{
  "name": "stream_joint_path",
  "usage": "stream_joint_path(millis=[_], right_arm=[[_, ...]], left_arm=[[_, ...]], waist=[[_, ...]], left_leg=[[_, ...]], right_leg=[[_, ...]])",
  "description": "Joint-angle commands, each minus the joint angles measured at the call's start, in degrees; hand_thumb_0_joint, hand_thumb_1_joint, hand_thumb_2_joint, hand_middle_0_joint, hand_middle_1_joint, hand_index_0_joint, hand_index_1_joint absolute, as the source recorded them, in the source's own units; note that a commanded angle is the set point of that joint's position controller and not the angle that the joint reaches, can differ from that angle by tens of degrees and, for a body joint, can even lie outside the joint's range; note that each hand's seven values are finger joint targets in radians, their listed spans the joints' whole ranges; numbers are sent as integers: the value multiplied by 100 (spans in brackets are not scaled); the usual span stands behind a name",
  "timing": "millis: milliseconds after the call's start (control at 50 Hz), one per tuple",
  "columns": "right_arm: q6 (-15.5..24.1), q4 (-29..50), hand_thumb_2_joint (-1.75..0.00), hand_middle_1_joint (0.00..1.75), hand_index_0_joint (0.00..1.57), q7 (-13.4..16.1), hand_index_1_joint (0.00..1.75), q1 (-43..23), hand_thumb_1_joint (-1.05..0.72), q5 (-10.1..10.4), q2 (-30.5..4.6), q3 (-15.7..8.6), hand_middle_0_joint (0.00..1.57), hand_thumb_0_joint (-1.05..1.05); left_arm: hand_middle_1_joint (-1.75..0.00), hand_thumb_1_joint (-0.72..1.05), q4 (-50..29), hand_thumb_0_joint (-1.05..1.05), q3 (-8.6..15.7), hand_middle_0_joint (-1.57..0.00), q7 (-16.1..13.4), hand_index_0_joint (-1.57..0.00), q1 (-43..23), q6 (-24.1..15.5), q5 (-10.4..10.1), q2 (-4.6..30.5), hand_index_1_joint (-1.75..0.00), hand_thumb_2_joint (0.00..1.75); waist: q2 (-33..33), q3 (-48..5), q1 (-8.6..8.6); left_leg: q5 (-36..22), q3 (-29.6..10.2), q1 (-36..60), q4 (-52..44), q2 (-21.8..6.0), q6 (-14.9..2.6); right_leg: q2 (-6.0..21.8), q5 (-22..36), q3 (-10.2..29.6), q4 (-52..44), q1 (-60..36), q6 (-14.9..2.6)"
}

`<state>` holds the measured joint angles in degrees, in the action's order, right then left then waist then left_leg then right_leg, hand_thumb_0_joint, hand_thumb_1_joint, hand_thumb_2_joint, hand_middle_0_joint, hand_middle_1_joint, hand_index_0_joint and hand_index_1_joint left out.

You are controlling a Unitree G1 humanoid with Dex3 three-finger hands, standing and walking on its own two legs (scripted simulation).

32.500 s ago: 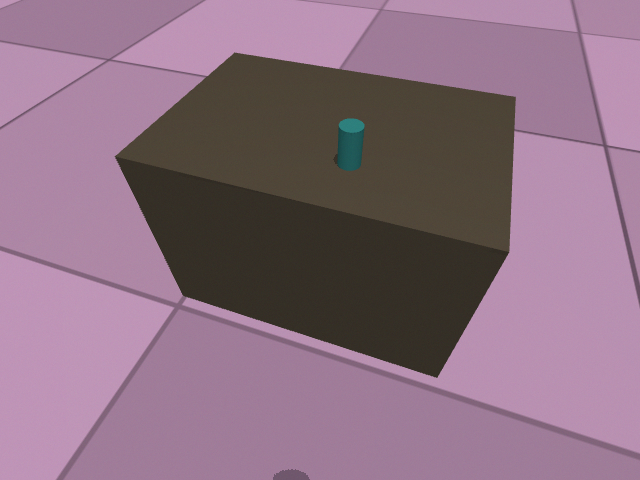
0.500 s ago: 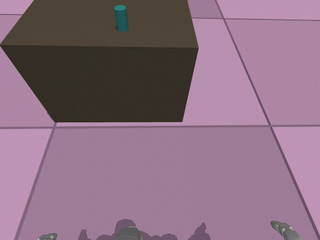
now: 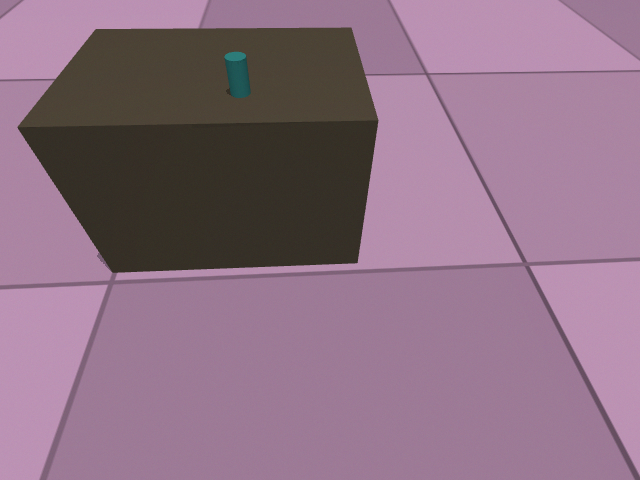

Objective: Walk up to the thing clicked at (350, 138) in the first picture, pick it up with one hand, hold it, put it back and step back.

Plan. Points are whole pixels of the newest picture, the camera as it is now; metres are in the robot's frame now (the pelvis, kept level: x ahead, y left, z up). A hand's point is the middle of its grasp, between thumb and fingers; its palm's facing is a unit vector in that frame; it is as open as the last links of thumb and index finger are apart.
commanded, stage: step back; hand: left
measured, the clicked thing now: (238, 75) +1.15 +0.28 -0.06
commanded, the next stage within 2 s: stand in 0.66 s
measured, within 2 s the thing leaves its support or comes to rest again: neither
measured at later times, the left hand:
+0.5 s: hand out of the picture +0.13 +0.29 -0.16, palm faces +0.06 -0.94 -0.35, open 7.4 cm
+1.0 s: hand out of the picture +0.13 +0.27 -0.14, palm faces +0.02 -0.94 -0.33, open 7.4 cm
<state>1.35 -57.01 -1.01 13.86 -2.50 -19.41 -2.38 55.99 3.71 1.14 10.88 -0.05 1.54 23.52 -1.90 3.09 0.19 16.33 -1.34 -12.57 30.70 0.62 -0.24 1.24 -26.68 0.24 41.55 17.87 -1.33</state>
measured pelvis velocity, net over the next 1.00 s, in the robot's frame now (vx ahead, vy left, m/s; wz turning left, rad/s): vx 0.05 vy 0.02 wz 0.02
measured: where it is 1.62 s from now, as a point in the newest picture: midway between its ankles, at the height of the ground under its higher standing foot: outside the picture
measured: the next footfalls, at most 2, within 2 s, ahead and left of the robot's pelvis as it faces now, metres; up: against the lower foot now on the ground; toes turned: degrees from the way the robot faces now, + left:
left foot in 0.34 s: +0.12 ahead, +0.14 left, +0.00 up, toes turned +3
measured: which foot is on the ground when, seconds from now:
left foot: down 0.00-0.08, up 0.10-0.32, down 0.34-1.00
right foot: down 0.00-1.00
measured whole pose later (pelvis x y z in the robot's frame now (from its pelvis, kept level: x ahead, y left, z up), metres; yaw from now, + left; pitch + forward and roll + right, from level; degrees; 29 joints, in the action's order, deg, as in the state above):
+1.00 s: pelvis +0.05 +0.02 +0.01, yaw +1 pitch -3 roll +0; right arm 0.6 -63.8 -0.6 3.4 -0.6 -19.8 -0.3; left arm 63.9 0.3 0.3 5.2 -1.2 0.5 19.9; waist -0.1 3.4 0.4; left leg 9.5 1.5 -8.7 21.4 -1.4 0.4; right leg 1.2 -13.0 -0.3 19.9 3.7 1.2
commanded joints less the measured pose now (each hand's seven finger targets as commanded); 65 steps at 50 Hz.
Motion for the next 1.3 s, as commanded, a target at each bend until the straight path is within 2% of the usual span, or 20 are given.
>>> stream_joint_path(millis=[0, 20, 40, 60, 80, 100, 160, 240, 300, 320, 340, 360, 380, 440, 500, 560, 640, 760, 960, 1280], right_arm=[[46, 496, -90, 30, 20, 87, 30, -697, -90, 85, -1535, -372, 20, 0], [13, 558, -90, 30, 20, 86, 30, -729, -90, 140, -1306, -303, 20, 0], [-5, 635, -90, 30, 20, 105, 30, -698, -90, 157, -1083, -232, 20, 0], [0, 726, -90, 30, 20, 141, 30, -706, -90, 145, -814, -162, 20, 0], [-39, 599, -90, 30, 20, 197, 30, -617, -90, 66, -1225, -279, 20, 0], [-13, 481, -90, 30, 20, 188, 30, -336, -90, 66, -1479, -361, 20, 0], [55, 259, -90, 30, 20, 130, 30, -124, -90, 107, -1262, -296, 20, 0], [64, 194, -90, 30, 20, 78, 30, -38, -90, 102, -1132, -258, 20, 0], [126, 29, -90, 30, 20, 173, 30, 124, -90, 73, -1126, -311, 20, 0], [150, 40, -90, 30, 20, 220, 30, 101, -90, 39, -1320, -365, 20, 0], [173, 111, -90, 30, 20, 251, 30, -27, -90, 20, -1608, -399, 20, 0], [158, 220, -90, 30, 20, 249, 30, -356, -90, 82, -1847, -369, 20, 0], [127, 240, -90, 30, 20, 238, 30, -594, -90, 99, -1868, -372, 20, 0], [108, 229, -90, 30, 20, 261, 30, -849, -90, 75, -1606, -275, 20, 0], [82, 214, -90, 30, 20, 265, 30, -1026, -90, 174, -1370, -195, 20, 0], [46, 78, -90, 30, 20, 254, 30, -1019, -90, 172, -1222, -170, 20, 0], [50, -58, -90, 30, 20, 166, 30, -1104, -90, 212, -1278, -110, 20, 0], [78, -190, -90, 30, 20, 127, 30, -1339, -90, 214, -1235, -85, 20, 0], [65, -356, -90, 30, 20, 91, 30, -1409, -90, 197, -1214, -55, 20, 0], [84, -538, -90, 30, 20, 102, 30, -1165, -90, 192, -1279, -35, 20, 0]], left_arm=[[-30, 90, -235, 0, 244, -20, -95, -20, -1, -222, 11, 781, -30, 90], [-30, 90, -117, 0, 288, -20, -134, -20, 240, -246, 42, 885, -30, 90], [-30, 90, -43, 0, 375, -20, -169, -20, 443, -265, 96, 1118, -30, 90], [-30, 90, -71, 0, 482, -20, -194, -20, 563, -274, 133, 1598, -30, 90], [-30, 90, -244, 0, 524, -20, -178, -20, 64, -276, 143, 1801, -30, 90], [-30, 90, -426, 0, 513, -20, -166, -20, -391, -273, 137, 1765, -30, 90], [-30, 90, -431, 0, 343, -20, -175, -20, -488, -351, 48, 1191, -30, 90], [-30, 90, -453, 0, 270, -20, -140, -20, -778, -303, 17, 1251, -30, 90], [-30, 90, -457, 0, 161, -20, -135, -20, -686, -164, -67, 1054, -30, 90], [-30, 90, -464, 0, 112, -20, -142, -20, -597, -135, -99, 910, -30, 90], [-30, 90, -504, 0, 67, -20, -148, -20, -486, -100, -149, 738, -30, 90], [-30, 90, -360, 0, 86, -20, -173, -20, -434, -10, -206, 830, -30, 90], [-30, 90, -253, 0, 106, -20, -189, -20, -450, 7, -177, 940, -30, 90], [-30, 90, -142, 0, 73, -20, -166, -20, -401, -55, -119, 871, -30, 90], [-30, 90, 48, 0, 126, -20, -219, -20, -176, -128, -99, 1051, -30, 90], [-30, 90, -33, 0, 92, -20, -185, -20, -705, -131, -87, 1108, -30, 90], [-30, 90, 226, 0, -100, -20, -154, -20, -613, -159, -164, 762, -30, 90], [-30, 90, 336, 0, -115, -20, -180, -20, -789, -233, -143, 892, -30, 90], [-30, 90, 487, 0, -106, -20, -153, -20, -834, -215, -110, 906, -30, 90], [-30, 90, 547, 0, -125, -20, -116, -20, -704, -188, -112, 898, -30, 90]], waist=[[1124, -179, 230], [845, -264, 388], [149, -287, 470], [-937, -256, 593], [-558, 126, 459], [-498, 368, 243], [-270, 144, 122], [-677, -42, 15], [-314, -406, -114], [117, -598, -76], [837, -775, 12], [937, -735, 88], [993, -581, 90], [1120, -598, 178], [725, -1067, 189], [247, -872, -17], [277, -692, -32], [140, -749, -44], [255, -326, -17], [257, -343, -34]], left_leg=[[269, -1016, -651, -731, -909, -597], [390, -851, -1023, -307, -729, -421], [647, -610, -1685, 481, -354, -271], [1453, -291, -2546, 1608, 416, -63], [1623, -493, -2218, 2213, 10, -26], [1510, -522, -1916, 2363, -235, -17], [1014, -581, -1641, 1853, -289, -16], [463, 130, -473, 609, -242, 57], [-1235, 262, 417, -683, -66, 3], [-1982, -223, 664, -615, -489, -129], [-2446, -1255, 737, -801, -1313, -471], [-1978, -1860, 175, -874, -1822, -1120], [-1830, -1918, -252, -925, -1913, -1281], [-2584, -1003, 139, -506, -1349, -709], [-2961, -455, -32, 137, -915, -339], [-1748, -330, 200, -266, -754, -228], [-1702, -417, 482, -551, -800, -227], [-2497, -303, 927, -750, -842, -148], [-1137, -304, 627, -1402, -800, -34], [-967, -336, 680, -1527, -831, -30]], right_leg=[[-235, 935, -375, -1592, -938, -39], [-195, 1113, -202, -1678, -1501, -71], [268, 610, 611, -2018, -1983, -203], [1496, -965, 2577, -2966, -2027, -627], [2246, -2012, 3082, -3243, -980, -1081], [2361, -1845, 3122, -3191, -486, -1342], [1518, 943, 1450, -2545, -929, -955], [1257, 2136, 612, -2016, -334, -774], [821, 3109, 104, -761, -398, -353], [582, 2796, -56, -377, -232, -184], [207, 1841, -219, 110, 36, 18], [-26, 264, -143, -24, -177, 49], [70, -257, -36, -29, -548, 31], [164, 615, 5, -915, -486, -47], [461, 2900, 287, -1326, -1331, -84], [619, 2560, 462, -1441, -912, -152], [582, 2361, 479, -1914, -843, -50], [625, 3188, 393, -2112, -1130, 36], [614, 1814, 422, -2622, -1145, 63], [607, 1708, 463, -2659, -1003, 41]])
